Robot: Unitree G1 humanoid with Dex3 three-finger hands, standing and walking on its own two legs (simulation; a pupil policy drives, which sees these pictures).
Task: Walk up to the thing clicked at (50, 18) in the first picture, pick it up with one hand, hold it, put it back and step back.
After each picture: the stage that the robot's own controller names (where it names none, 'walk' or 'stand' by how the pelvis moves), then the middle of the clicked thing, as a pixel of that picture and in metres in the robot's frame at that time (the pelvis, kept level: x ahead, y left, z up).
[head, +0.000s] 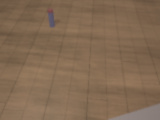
stand; (51, 18) +1.81 +0.41 -0.65
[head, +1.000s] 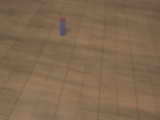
walk; (62, 26) +1.69 +0.19 -0.63
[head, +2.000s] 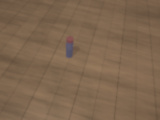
walk; (69, 47) +1.14 +0.11 -0.64
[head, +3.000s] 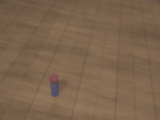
walk; (54, 86) +0.72 +0.18 -0.64
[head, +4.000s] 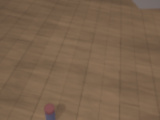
walk; (50, 115) +0.50 +0.17 -0.65
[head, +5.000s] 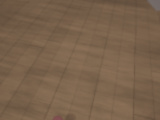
stand; out of the picture +0.41 +0.16 -0.65
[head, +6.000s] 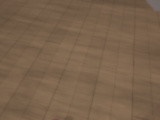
stand; out of the picture +0.40 +0.17 -0.66
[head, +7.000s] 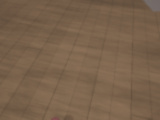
stand; out of the picture +0.42 +0.17 -0.66
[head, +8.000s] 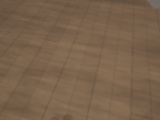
stand; out of the picture +0.40 +0.18 -0.66
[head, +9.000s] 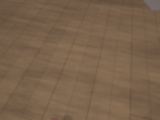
go down; out of the picture +0.40 +0.18 -0.66
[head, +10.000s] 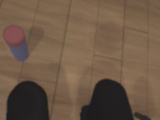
go down; (18, 46) +0.48 +0.21 -0.27
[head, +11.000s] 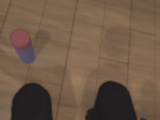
approach; (24, 49) +0.48 +0.21 -0.26
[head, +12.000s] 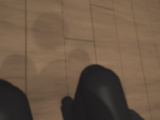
close in; out of the picture +0.47 +0.26 -0.17
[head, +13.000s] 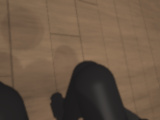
close; out of the picture +0.46 +0.27 -0.16
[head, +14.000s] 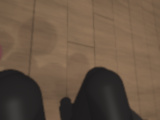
lift; out of the picture +0.36 +0.24 -0.16
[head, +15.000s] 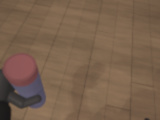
lift; (30, 86) +0.31 +0.16 +0.04
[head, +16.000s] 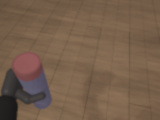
hold; (36, 85) +0.32 +0.15 +0.05
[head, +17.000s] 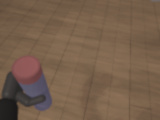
hold; (36, 88) +0.32 +0.15 +0.04
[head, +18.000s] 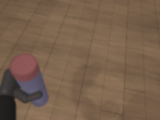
crouch; (33, 84) +0.34 +0.16 +0.00
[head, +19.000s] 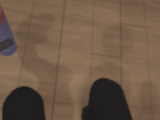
lower; out of the picture +0.48 +0.21 -0.05
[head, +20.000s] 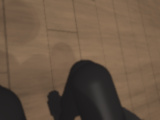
lower; out of the picture +0.46 +0.27 -0.17
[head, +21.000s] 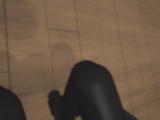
lower; out of the picture +0.46 +0.28 -0.17
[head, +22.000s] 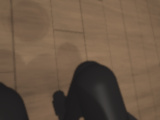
lower; out of the picture +0.45 +0.27 -0.16
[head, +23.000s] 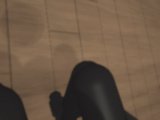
lower; out of the picture +0.45 +0.27 -0.17
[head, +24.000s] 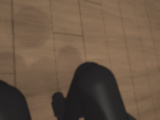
draw back; out of the picture +0.45 +0.24 -0.16
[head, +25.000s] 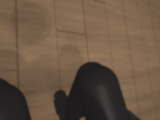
rise; out of the picture +0.45 +0.25 -0.17
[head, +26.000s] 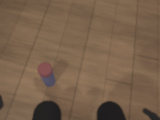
walk; (47, 76) +0.46 +0.17 -0.41
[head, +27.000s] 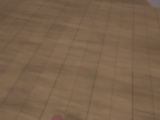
stand; out of the picture +0.41 +0.14 -0.59
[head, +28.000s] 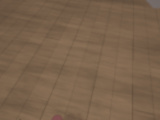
stand; out of the picture +0.42 +0.15 -0.60
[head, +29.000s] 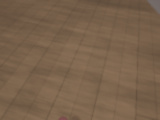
stand; out of the picture +0.42 +0.13 -0.64
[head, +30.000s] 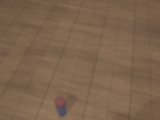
walk; (61, 107) +0.46 +0.13 -0.64
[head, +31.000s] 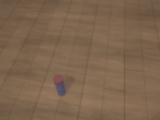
walk; (60, 86) +0.62 +0.19 -0.62
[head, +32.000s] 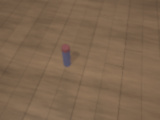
walk; (66, 56) +0.91 +0.15 -0.63
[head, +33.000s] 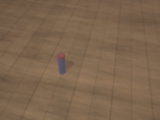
stand; (61, 64) +1.01 +0.19 -0.64
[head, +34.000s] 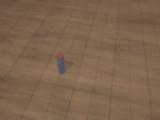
stand; (61, 64) +1.02 +0.19 -0.66
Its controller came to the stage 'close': yes
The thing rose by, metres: 0.68
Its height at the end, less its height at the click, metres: +0.00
